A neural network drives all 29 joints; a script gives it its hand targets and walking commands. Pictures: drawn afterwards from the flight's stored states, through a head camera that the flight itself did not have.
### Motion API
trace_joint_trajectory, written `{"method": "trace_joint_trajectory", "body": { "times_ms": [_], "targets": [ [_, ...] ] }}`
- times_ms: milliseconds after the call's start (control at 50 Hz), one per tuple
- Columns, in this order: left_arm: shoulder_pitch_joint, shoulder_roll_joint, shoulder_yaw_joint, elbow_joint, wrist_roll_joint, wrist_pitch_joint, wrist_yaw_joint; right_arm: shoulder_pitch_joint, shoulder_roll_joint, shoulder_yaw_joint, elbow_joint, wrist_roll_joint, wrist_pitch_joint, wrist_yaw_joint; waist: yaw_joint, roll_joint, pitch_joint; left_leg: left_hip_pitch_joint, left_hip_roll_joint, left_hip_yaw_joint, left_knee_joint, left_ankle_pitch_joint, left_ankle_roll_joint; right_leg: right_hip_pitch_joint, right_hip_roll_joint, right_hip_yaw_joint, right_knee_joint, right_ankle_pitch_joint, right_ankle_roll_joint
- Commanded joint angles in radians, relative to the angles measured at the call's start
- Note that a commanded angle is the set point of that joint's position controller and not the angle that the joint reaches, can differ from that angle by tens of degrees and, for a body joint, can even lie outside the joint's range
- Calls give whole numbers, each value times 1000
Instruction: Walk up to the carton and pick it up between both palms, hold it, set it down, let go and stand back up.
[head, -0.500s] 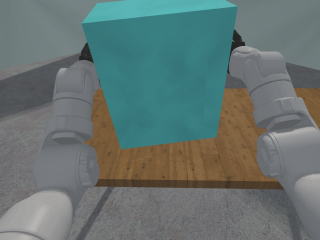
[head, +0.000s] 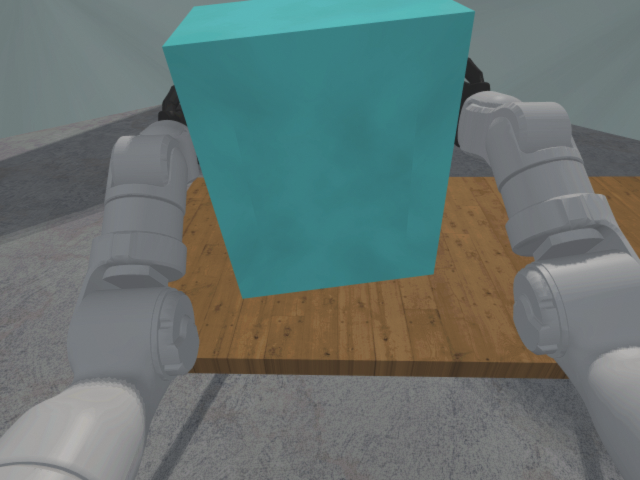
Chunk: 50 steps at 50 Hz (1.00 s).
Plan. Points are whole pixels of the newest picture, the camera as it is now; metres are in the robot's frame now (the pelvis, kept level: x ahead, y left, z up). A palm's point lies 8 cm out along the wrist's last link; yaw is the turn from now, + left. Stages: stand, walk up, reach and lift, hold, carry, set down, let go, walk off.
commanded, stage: hold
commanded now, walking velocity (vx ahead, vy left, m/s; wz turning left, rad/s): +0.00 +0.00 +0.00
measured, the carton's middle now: (323, 150) +0.38 +0.02 +0.29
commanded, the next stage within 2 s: set down in 0.42 s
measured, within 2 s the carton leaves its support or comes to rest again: neither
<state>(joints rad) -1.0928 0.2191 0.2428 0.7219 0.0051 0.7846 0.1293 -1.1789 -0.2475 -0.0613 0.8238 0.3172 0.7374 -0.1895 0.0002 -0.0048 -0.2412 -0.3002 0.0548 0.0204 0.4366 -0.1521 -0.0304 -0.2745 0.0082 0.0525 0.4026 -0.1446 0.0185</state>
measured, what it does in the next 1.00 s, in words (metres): stands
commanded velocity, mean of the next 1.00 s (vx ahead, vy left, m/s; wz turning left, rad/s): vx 0.00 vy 0.00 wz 0.00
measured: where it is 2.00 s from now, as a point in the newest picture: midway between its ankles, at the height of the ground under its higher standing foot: outside the picture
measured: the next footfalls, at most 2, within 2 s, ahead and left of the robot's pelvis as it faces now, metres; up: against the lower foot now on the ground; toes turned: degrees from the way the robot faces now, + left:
none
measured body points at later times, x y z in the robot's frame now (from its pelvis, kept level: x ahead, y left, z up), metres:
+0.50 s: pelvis +0.00 +0.00 +0.00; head -0.09 +0.01 +0.44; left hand +0.39 +0.19 +0.31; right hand +0.40 -0.14 +0.33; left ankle +0.05 +0.14 -0.74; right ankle +0.04 -0.14 -0.74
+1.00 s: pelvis +0.01 +0.00 +0.00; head -0.06 +0.01 +0.45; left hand +0.42 +0.20 +0.28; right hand +0.44 -0.13 +0.33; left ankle +0.05 +0.14 -0.74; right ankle +0.04 -0.14 -0.74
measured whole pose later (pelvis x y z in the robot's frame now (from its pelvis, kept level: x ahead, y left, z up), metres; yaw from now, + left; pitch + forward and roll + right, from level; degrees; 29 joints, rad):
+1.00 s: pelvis +0.01 +0.00 +0.00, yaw +0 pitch +2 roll -1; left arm -1.12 0.20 0.36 0.87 0.11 0.61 0.06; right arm -1.25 -0.22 -0.08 1.07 0.23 0.39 -0.11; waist 0.00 0.00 -0.22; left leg -0.30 0.05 0.02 0.44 -0.17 -0.03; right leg -0.27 0.01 0.05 0.39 -0.15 0.02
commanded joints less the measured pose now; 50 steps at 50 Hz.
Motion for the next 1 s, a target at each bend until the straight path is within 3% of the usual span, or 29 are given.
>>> {"method": "trace_joint_trajectory", "body": {
  "times_ms": [0, 80, 160, 180, 220, 280, 400, 420, 440, 460, 520, 580, 640, 680, 760, 780, 800, 900, 980],
  "targets": [
    [-872, -720, -262, -323, -155, -52, -229, -812, 668, 151, -224, 208, -58, 90, -153, 79, -398, 100, -92, -69, -111, -28, -16, 295, 65, 4, -124, 163, -17],
    [-867, -714, -238, -257, -134, -49, -231, -811, 642, 119, -175, 183, -51, 95, -153, 89, -334, 71, -90, -67, -129, -95, -15, 259, 63, 1, -135, 81, -20],
    [-869, -708, -246, -256, -140, -50, -233, -833, 648, 130, -195, 189, -56, 93, -148, 78, -355, 68, -89, -67, -130, -95, -11, 263, 63, 1, -131, 93, -19],
    [-901, -722, -257, -285, -143, -56, -230, -821, 645, 113, -164, 182, -55, 96, -165, 95, -362, 81, -86, -68, -134, -109, -18, 257, 62, 0, -133, 80, -22],
    [-877, -706, -242, -276, -134, -51, -234, -823, 648, 124, -188, 190, -57, 95, -150, 91, -351, 69, -91, -65, -127, -74, -16, 271, 64, -1, -127, 109, -18],
    [-857, -726, -253, -260, -140, -50, -232, -824, 638, 127, -198, 188, -59, 90, -162, 90, -370, 86, -89, -66, -124, -61, -18, 262, 68, -3, -133, 120, -19],
    [-866, -717, -247, -274, -142, -51, -236, -843, 656, 136, -215, 194, -55, 89, -154, 82, -368, 72, -94, -65, -127, -71, -13, 271, 64, 1, -131, 113, -16],
    [-822, -721, -258, -362, -161, -48, -221, -800, 677, 195, -270, 242, -67, 106, -85, 78, -424, 135, -97, -89, -112, 102, 12, 350, 89, -4, -118, 177, -28],
    [-836, -706, -272, -361, -164, -53, -222, -787, 645, 170, -246, 235, -70, 105, -129, 89, -428, 165, -94, -95, -94, 133, 2, 352, 83, 5, -121, 199, -31],
    [-851, -699, -252, -345, -161, -56, -227, -832, 638, 158, -252, 236, -73, 105, -126, 82, -406, 168, -93, -96, -96, 126, 0, 330, 82, 6, -128, 181, -31],
    [-921, -702, -227, -267, -147, -93, -226, -856, 633, 88, -170, 171, -118, 122, -138, 96, -358, 124, -88, -99, -115, 4, -5, 280, 74, -13, -133, 65, -29],
    [-891, -648, -142, -178, -83, -135, -241, -883, 629, 63, -117, 104, -174, 147, -104, 54, -278, 89, -93, -76, -144, -84, 15, 271, 59, -12, -155, -34, -34],
    [-823, -633, -75, -52, -11, -165, -257, -863, 616, 15, -4, 32, -231, 176, -89, 63, -199, 79, -83, -63, -167, -140, 19, 256, 48, -31, -173, -120, -35],
    [-794, -617, -42, -26, 36, -183, -270, -809, 601, -17, 52, -11, -262, 184, -95, 63, -179, 96, -81, -55, -169, -141, 15, 269, 48, -41, -175, -130, -34],
    [-803, -614, -18, -35, 80, -220, -271, -777, 595, -61, 124, -59, -330, 203, -84, 64, -175, 126, -73, -49, -185, -132, 11, 297, 47, -61, -170, -132, -33],
    [-796, -636, -22, -33, 85, -228, -271, -765, 592, -72, 127, -79, -347, 205, -99, 70, -185, 130, -71, -54, -190, -137, 7, 310, 50, -68, -166, -128, -33],
    [-809, -629, -27, -50, 83, -238, -268, -749, 602, -67, 148, -82, -360, 207, -93, 72, -187, 135, -74, -46, -182, -118, 3, 312, 50, -69, -161, -112, -30],
    [-746, -623, -30, -54, 89, -258, -263, -702, 612, -29, 147, -75, -397, 196, -74, 34, -183, 173, -85, -32, -153, -2, 3, 347, 49, -69, -161, -26, -17],
    [-734, -645, -61, -121, 82, -271, -246, -708, 623, -4, 96, -63, -429, 196, -69, 43, -252, 215, -81, -31, -144, 45, -6, 373, 55, -80, -152, 24, -13]
  ]
}}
